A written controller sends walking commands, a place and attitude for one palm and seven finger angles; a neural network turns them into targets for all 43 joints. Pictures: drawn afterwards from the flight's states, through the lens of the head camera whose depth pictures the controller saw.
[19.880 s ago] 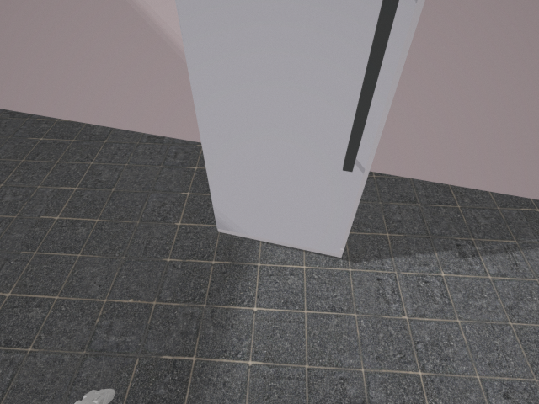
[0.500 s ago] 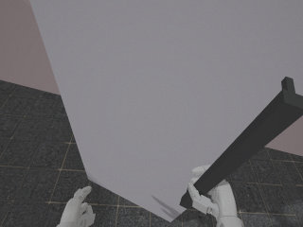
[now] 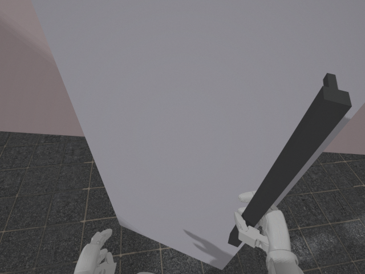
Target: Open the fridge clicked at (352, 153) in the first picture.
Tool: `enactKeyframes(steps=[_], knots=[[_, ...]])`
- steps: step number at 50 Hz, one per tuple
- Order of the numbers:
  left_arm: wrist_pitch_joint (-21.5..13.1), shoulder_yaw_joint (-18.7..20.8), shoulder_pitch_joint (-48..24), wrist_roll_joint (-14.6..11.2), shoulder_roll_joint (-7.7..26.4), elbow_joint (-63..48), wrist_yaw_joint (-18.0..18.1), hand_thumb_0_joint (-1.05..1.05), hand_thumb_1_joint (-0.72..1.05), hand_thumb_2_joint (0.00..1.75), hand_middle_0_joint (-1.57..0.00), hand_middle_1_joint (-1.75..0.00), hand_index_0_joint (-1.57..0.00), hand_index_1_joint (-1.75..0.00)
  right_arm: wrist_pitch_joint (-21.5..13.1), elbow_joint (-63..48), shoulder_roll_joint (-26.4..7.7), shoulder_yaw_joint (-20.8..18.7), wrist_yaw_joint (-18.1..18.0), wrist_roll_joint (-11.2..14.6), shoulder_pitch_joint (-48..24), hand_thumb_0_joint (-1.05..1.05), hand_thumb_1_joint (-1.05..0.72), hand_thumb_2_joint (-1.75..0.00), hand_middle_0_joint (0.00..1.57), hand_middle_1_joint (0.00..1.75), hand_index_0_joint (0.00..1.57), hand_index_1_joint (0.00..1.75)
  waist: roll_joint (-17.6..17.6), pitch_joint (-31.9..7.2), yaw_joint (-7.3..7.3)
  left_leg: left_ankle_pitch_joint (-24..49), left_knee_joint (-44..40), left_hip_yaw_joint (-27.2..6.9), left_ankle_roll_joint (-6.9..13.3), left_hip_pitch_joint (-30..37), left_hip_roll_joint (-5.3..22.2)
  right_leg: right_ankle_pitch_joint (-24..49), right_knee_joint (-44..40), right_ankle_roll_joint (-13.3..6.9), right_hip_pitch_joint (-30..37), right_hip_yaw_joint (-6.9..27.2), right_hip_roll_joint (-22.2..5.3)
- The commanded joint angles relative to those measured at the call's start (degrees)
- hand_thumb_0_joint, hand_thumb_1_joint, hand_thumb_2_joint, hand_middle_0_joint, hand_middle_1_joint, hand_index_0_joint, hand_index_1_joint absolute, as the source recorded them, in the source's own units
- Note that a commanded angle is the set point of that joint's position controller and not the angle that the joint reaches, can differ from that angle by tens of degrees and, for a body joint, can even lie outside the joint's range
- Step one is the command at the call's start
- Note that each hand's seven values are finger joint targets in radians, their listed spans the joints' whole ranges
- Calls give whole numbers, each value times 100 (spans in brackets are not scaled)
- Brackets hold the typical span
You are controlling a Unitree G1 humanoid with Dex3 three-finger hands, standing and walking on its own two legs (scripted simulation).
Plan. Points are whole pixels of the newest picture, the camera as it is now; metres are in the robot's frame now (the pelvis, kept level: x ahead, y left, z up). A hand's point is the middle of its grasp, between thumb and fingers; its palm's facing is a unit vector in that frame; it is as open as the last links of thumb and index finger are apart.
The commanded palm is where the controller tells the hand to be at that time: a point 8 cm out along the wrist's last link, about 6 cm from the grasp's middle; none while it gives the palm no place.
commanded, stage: walk backward, drawing the door open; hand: right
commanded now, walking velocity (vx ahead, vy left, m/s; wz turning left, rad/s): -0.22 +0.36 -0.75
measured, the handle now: (264, 188) +0.29 -0.12 +0.09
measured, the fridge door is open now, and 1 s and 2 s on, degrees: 19 52 79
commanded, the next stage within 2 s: stop walking and hold the door back in 1.54 s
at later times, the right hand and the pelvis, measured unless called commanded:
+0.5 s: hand out of the picture +0.12 -0.03 +0.01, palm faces +0.28 +0.95 -0.15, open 6.7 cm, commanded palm +0.08 -0.06 +0.01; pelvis -0.09 +0.16 -0.01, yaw -22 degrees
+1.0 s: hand out of the picture +0.04 +0.08 +0.01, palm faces +0.67 +0.72 -0.16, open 6.6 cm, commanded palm -0.02 +0.06 +0.01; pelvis -0.08 +0.37 -0.02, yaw -42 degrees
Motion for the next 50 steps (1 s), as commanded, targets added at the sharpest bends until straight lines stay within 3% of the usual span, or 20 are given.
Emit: enactKeyframes(steps=[1,5,8,10,14,18,19,20,21,26,31,34,35,36,40,44,45,46,47,50], knots=[[-514,305,-441,-120,832,-715,111,0,90,90,-20,-30,-20,-30,-483,-1200,-299,-62,74,-129,-425,0,-90,-90,45,140,45,140,-662,-653,-61,550,-1941,130,-88,1080,41,-1230,-1245,-650,-104,1110,-764],[-509,362,-600,-292,722,-619,60,0,90,90,-20,-30,-20,-30,-541,-1157,-533,-346,90,-47,-420,0,-90,-90,45,140,45,140,-537,-892,-122,628,-2106,292,-21,939,134,-1434,-800,-265,-301,425,-104],[-598,386,-638,-295,477,-316,158,0,90,90,-20,-30,-20,-30,-414,-924,-782,-595,16,-81,-597,0,-90,-90,45,140,45,140,1709,-958,-209,-818,-3450,-528,795,-310,1642,-1604,2357,96,-117,-807,472],[-674,340,-820,-174,381,-230,221,0,90,90,-20,-30,-20,-30,-399,-775,-775,-626,49,-186,-799,0,-90,-90,45,140,45,140,1639,-757,-324,55,-3273,-563,1267,-177,2058,-2134,4491,65,-984,-644,294],[-834,320,-741,-143,431,-202,310,0,90,90,-20,-30,-20,-30,-569,-568,-531,-496,135,-200,-958,0,-90,-90,45,140,45,140,1463,-516,-320,1772,-2661,177,1254,530,1924,-2321,3356,-11,-744,-605,-100],[-999,289,-76,-127,508,-238,337,0,90,90,-20,-30,-20,-30,-631,-951,-318,-252,205,-133,-1258,0,-90,-90,45,140,45,140,840,-674,-12,1446,-2052,581,763,138,1442,-1563,547,-228,697,-890,-42],[-1070,308,225,-108,579,-245,333,0,90,90,-20,-30,-20,-30,-677,-1087,-288,-128,246,-121,-1408,0,-90,-90,45,140,45,140,277,-671,216,1114,-903,772,331,-696,1197,-887,-678,-427,1576,-227,-516],[-1126,402,110,3,933,-499,278,0,90,90,-20,-30,-20,-30,-807,-1356,-208,-86,282,-108,-1423,0,-90,-90,45,140,45,140,-1610,-571,130,-139,949,659,-321,-2058,453,-165,-1644,-1227,1919,2964,-2430],[-955,384,-140,125,1022,-581,231,0,90,90,-20,-30,-20,-30,-894,-1303,-376,-162,198,-316,-1182,0,-90,-90,45,140,45,140,-1276,-488,-66,-297,2404,-303,-488,-2125,670,589,-1886,-1838,1645,4544,-3475],[-899,520,-402,-1,1019,-335,106,0,90,90,-20,-30,-20,-30,-722,-1457,-264,-282,445,-207,-1517,0,-90,-90,45,140,45,140,-720,-292,-278,535,1157,-231,-189,-576,568,181,-742,-837,177,1268,-1638],[-968,481,-232,-212,794,-227,73,0,90,90,-20,-30,-20,-30,-706,-1223,-471,-457,345,-171,-1420,0,-90,-90,45,140,45,140,-906,-604,-77,746,-1809,631,-289,1273,44,-1721,-500,-368,-390,679,-489],[-933,378,-453,-273,228,-218,40,0,90,90,-20,-30,-20,-30,-754,-1340,-1110,-1064,189,-119,-1237,0,-90,-90,45,140,45,140,1015,-951,-171,2185,-2284,-264,589,1274,1676,-1952,2311,143,-1112,-789,446],[-913,559,-528,-299,414,-220,107,0,90,90,-20,-30,-20,-30,-639,-966,-1133,-1247,159,-63,-705,0,-90,-90,45,140,45,140,2377,-1461,-473,1738,-2545,-1019,1151,1254,2244,-2595,3970,93,-1136,-586,377],[-970,595,-666,-303,472,-284,159,0,90,90,-20,-30,-20,-30,-556,-1019,-1228,-1276,168,-38,-735,0,-90,-90,45,140,45,140,2395,-1306,-542,1895,-2519,-1426,1447,1116,2386,-2916,4865,44,-1382,-371,307],[-851,399,-851,-187,400,-297,292,0,90,90,-20,-30,-20,-30,-746,-921,-860,-1054,203,-78,-1260,0,-90,-90,45,140,45,140,1837,-638,-316,3635,-1815,118,1266,929,2071,-2722,3795,72,-828,-578,-162],[-879,338,-365,-116,511,-341,358,0,90,90,-20,-30,-20,-30,-732,-1211,-645,-828,263,36,-1313,0,-90,-90,45,140,45,140,1096,-773,-36,2385,-873,599,792,-32,1549,-1211,597,-94,875,-928,-73],[-930,375,-145,-106,638,-402,354,0,90,90,-20,-30,-20,-30,-745,-1442,-643,-753,299,46,-1415,0,-90,-90,45,140,45,140,285,-725,100,1377,248,723,420,-1022,1266,-546,-622,-332,1685,53,-807],[-898,450,-306,-48,915,-608,330,0,90,90,-20,-30,-20,-30,-850,-1634,-593,-722,284,26,-1377,0,-90,-90,45,140,45,140,-1442,-635,-88,-648,1477,650,-103,-1904,632,1433,-1321,-975,2009,2796,-2499],[-853,411,-417,39,919,-614,276,0,90,90,-20,-30,-20,-30,-946,-2000,-815,-889,257,-140,-1179,0,-90,-90,45,140,45,140,-1119,-788,-234,-575,2349,-236,-351,-1944,579,1857,-1599,-1594,1897,3798,-3197],[-759,478,-562,8,893,-422,203,0,90,90,-20,-30,-20,-30,-724,-2056,-1000,-1074,361,-221,-1378,0,-90,-90,45,140,45,140,-1085,-353,-198,397,2437,-489,-295,-1908,754,642,-1151,-1237,1251,2378,-2322]])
